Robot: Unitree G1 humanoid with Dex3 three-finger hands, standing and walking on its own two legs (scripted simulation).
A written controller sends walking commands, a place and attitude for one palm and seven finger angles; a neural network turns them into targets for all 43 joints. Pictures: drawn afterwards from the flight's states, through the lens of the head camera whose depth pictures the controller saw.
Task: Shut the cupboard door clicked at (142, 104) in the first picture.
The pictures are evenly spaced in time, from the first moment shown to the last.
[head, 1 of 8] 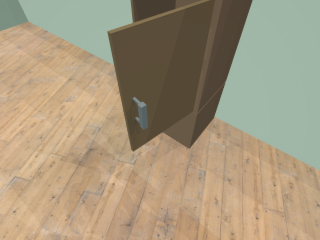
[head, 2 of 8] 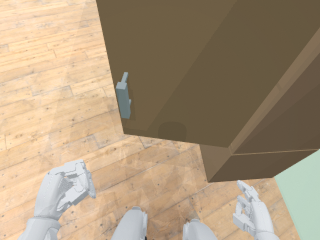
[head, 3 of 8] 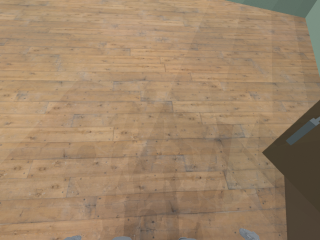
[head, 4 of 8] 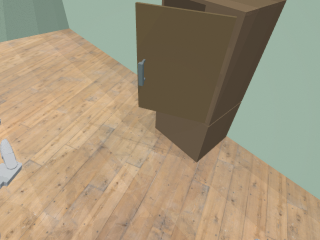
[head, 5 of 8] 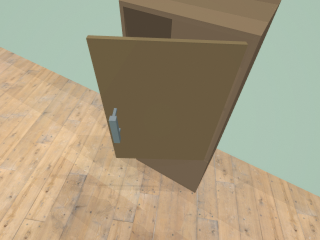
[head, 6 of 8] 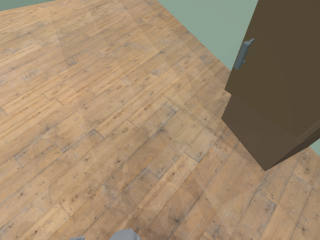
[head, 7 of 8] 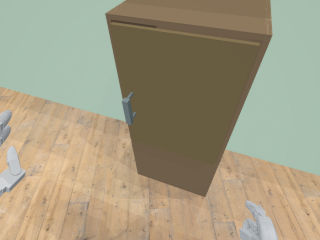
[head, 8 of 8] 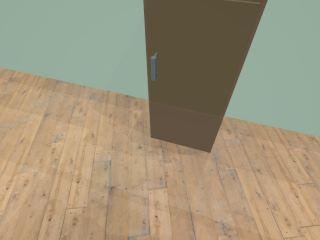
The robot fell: no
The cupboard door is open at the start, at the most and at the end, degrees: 78 78 0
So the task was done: yes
